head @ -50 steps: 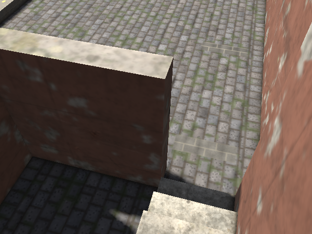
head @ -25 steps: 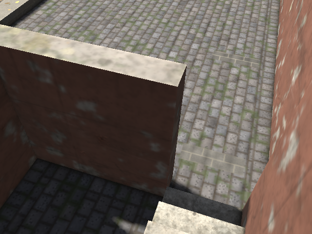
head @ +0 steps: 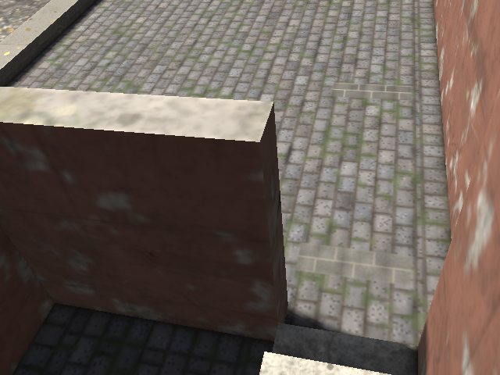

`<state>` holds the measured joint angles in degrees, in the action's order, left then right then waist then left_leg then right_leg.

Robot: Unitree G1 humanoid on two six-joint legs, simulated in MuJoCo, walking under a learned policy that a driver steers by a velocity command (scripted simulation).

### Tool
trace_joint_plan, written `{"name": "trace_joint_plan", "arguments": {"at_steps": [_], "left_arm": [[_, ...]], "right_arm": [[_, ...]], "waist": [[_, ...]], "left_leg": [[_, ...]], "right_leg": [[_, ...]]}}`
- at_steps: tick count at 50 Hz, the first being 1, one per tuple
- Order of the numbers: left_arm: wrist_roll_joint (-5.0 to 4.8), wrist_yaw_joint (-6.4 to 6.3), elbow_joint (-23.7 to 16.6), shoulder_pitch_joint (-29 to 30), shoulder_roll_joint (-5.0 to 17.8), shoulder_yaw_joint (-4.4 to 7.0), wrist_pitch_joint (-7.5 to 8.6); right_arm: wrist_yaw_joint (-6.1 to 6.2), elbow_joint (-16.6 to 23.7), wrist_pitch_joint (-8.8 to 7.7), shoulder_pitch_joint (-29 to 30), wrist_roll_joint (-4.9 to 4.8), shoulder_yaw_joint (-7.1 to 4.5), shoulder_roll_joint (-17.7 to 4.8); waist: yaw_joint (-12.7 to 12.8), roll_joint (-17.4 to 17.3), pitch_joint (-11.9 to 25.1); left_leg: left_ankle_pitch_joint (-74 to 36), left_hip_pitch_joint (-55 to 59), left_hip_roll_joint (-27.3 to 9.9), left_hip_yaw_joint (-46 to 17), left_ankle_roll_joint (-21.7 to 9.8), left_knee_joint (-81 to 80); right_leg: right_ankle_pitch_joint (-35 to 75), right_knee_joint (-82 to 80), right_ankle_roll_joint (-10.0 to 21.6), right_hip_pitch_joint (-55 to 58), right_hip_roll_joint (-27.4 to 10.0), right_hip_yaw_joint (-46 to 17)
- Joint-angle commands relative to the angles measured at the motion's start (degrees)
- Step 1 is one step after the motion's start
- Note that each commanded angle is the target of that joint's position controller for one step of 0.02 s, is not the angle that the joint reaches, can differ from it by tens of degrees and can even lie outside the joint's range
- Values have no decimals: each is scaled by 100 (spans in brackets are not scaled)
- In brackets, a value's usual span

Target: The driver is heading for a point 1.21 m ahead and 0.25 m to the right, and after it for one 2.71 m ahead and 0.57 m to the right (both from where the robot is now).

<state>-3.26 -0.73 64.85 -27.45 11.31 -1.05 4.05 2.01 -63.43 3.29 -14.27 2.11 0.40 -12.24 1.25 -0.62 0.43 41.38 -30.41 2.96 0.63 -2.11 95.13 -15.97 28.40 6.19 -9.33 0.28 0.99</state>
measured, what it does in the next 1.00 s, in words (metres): goes down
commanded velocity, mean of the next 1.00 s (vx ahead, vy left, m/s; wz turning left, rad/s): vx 0.36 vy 0.00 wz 0.00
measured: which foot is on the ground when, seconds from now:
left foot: down 0.00-0.24, up 0.26-1.00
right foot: down 0.00-1.00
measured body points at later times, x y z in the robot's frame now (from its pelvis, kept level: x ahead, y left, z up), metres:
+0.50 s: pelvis +0.02 -0.07 -0.03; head +0.02 -0.12 +0.42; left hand -0.21 +0.10 -0.13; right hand +0.12 -0.29 -0.19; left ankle +0.08 +0.14 -0.52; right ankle -0.01 -0.06 -0.74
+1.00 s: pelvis +0.17 -0.11 -0.08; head +0.18 -0.17 +0.37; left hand +0.11 +0.16 -0.17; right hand +0.25 -0.33 -0.24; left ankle +0.25 +0.01 -0.80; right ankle +0.01 -0.06 -0.69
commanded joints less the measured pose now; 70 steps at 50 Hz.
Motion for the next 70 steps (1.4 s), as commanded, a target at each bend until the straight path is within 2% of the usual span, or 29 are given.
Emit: {"name": "trace_joint_plan", "arguments": {"at_steps": [1,12,13,14,20,30,31,32,33,35,36,37,38,39,40,41,45,46,50,51,52,55,56,58,61,65,66,69,70], "left_arm": [[-59,-146,-356,-7,781,-91,42],[-62,-237,-14,-1531,547,-468,-298],[1768,120,692,-2915,1571,175,-290],[1780,313,599,-2710,1293,307,-211],[1195,250,384,-1438,-207,182,454],[913,378,154,-2128,377,266,598],[-674,-229,-725,-1441,612,284,32],[892,142,45,-2353,393,245,357],[1036,267,177,-2525,517,298,456],[1056,399,212,-2662,308,330,511],[-561,-215,-709,-1670,412,304,5],[-537,-460,-806,-1526,265,164,-182],[1130,10,37,-2433,302,212,277],[1207,147,47,-2578,257,279,406],[-458,-369,-765,-1496,305,285,1],[-508,-529,-1019,-1544,470,220,-109],[-290,-654,-1449,-998,600,266,-221],[1045,-136,-1388,-1565,850,404,97],[426,63,-2509,-227,1036,437,51],[-673,-425,-2222,97,712,570,-340],[665,139,-2502,-640,1129,431,47],[593,427,-2951,556,-3,38,221],[816,546,-3541,151,-85,-139,343],[968,312,-2610,141,-48,-40,350],[1627,635,-2300,-67,-384,41,276],[1136,621,-2258,106,290,232,183],[-342,-140,-2291,413,150,294,235],[-247,-319,-2110,-228,802,330,21],[-1219,138,-1065,-2033,1775,1089,165]], "right_arm": [[18,480,98,-24,-150,87,-145],[-59,447,250,1173,-213,-56,28],[-516,957,-581,366,-20,32,323],[-514,944,-967,363,12,-114,-29],[-427,1656,-830,-266,-245,-37,-38],[-233,1736,-968,-191,-400,-144,-307],[-157,1192,-456,285,179,-243,-378],[-432,1838,-756,76,-493,-198,-294],[-399,1815,-873,-104,-420,-150,-266],[-301,1926,-1020,99,-302,-99,-291],[-196,1068,-563,-136,295,-196,-458],[-239,1245,-453,-77,150,-173,-300],[-513,1959,-728,217,-522,-165,-204],[-440,2030,-871,441,-419,-143,-242],[-370,1052,-637,-313,293,-227,-600],[-336,1210,-592,-63,118,-218,-538],[-369,1300,-555,251,194,-289,-678],[-463,1871,-799,161,-341,-352,-502],[-401,699,-811,-2592,234,-517,-821],[-407,1089,-955,-1315,3,-551,-1112],[-181,653,-852,-2338,386,-417,-604],[-267,990,-1013,-4189,451,-559,-1128],[-512,1527,-1043,-2450,-325,-697,-1630],[-164,1243,-1135,-2290,-578,-317,-537],[-323,1116,-1473,-2119,-123,-343,-704],[-213,1596,-1136,-2177,-429,-41,-468],[-84,1794,-857,-1517,-833,-205,70],[-51,1925,-221,-1368,-529,-325,-569],[-474,1528,-430,-2050,-1460,115,1029]], "waist": [[-387,1206,-297],[232,1005,-632],[104,2316,-603],[236,1400,-618],[-51,267,-723],[83,531,-734],[104,-1012,-1010],[209,1010,-695],[214,1074,-852],[235,548,-889],[49,-645,-1129],[41,-39,-993],[2,1250,-1047],[261,774,-970],[-111,-322,-1067],[87,169,-897],[-5,160,-969],[-144,613,-1213],[-896,-296,-663],[-411,-140,-403],[-750,-1866,-539],[-1364,-700,330],[-568,-748,960],[-459,1179,-144],[390,-550,-716],[-383,-38,-438],[-420,158,94],[-409,-848,-170],[-201,-744,439]], "left_leg": [[-1631,-940,-245,-472,216,-1246],[-1142,-1339,421,-48,269,-1551],[-1774,-2090,-150,-174,233,573],[-2145,-2921,-388,-751,151,962],[-4497,-4227,-1470,-653,230,1140],[-4387,-4713,-922,-1000,351,351],[-3610,-2369,-580,-1476,848,-2273],[-4362,-3864,-626,-331,494,-216],[-4086,-4594,-633,-810,469,110],[-3685,-4964,-425,-1059,371,-19],[-3453,-2209,-253,-1535,647,-2621],[-3990,-1515,-130,-1529,651,-2918],[-5139,-4001,-180,-598,324,-1769],[-4849,-4556,-70,-1032,301,-1715],[-4834,-1770,50,-1531,335,-4139],[-5111,-958,406,-1121,374,-4242],[-6497,-148,571,-1014,436,-5440],[-5773,-416,600,-61,288,-5357],[-5296,1461,158,283,110,-7562],[-6628,2283,-646,-276,-290,-8009],[-7108,2236,-570,-366,-286,-7974],[-8634,6082,-1827,-1157,-1021,-7009],[-7816,5052,-3556,-3358,-2305,-5712],[-4719,2067,-1252,-1346,-984,-6242],[-3998,-3617,-27,-36,-226,-5743],[-2558,-900,-774,-752,-152,-3553],[-1894,338,451,-1015,-213,-3414],[-430,-242,303,-1677,-619,-2448],[892,-770,573,-1343,-791,-1531]], "right_leg": [[4908,3,701,-293,-1719,-1120],[3037,-480,-1533,913,-1045,-942],[2873,-542,-2303,2075,-919,-1135],[2196,-271,-1978,1873,-1196,-2253],[-1228,-168,-994,-897,-656,-2151],[983,119,-1356,-292,-823,-2352],[2379,-198,-1544,-792,-1348,-1839],[2051,34,-1480,-476,-755,-1991],[1620,0,-1476,358,-896,-2139],[2365,549,-1616,684,-762,-2137],[4126,191,-1821,-430,-1074,-1246],[4301,439,-1725,-709,-1055,-1256],[3325,543,-1583,408,-731,-1451],[3032,658,-1610,1035,-719,-1665],[3591,913,-1810,-312,-689,-704],[4659,877,-1886,-470,-674,-516],[4220,1574,-1750,-548,-771,-285],[4280,1500,-2255,-995,-402,57],[5941,4137,-2444,-1525,-222,-334],[4439,4592,-1783,-1125,-633,-247],[-1327,7063,-2020,-2341,528,-328],[-3352,9991,-1255,-6429,221,-216],[-3371,8957,-1555,-6830,-641,-1889],[968,4030,-849,-5460,-875,-376],[4237,3822,-1072,320,-429,1212],[4610,-661,-636,-510,-666,723],[6205,-2158,-951,311,-1093,45],[4678,-2274,-1040,1452,-2434,-765],[7156,-715,-1203,2532,-2553,-625]]}}
Next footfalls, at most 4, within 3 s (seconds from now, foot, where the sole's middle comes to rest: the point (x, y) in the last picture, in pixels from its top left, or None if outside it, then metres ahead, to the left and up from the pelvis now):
1.08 left None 0.26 -0.03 -0.96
1.38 right None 0.45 -0.33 -1.16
1.68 left None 0.47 0.07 -1.01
1.94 left None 0.71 0.03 -1.17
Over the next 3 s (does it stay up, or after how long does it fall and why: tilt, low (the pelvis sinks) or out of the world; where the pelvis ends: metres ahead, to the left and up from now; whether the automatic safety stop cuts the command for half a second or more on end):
stays up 0.80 -0.06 -0.65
